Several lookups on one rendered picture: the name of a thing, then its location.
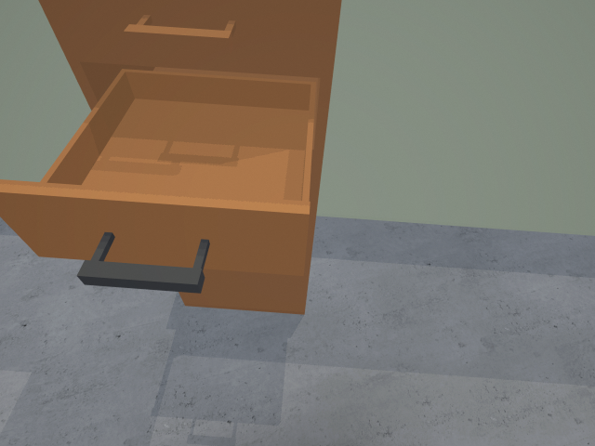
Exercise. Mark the cabinet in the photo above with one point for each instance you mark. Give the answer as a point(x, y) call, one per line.
point(272, 39)

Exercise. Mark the drawer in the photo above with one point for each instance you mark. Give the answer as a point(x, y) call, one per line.
point(166, 159)

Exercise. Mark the handle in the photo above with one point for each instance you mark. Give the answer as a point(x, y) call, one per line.
point(179, 39)
point(139, 276)

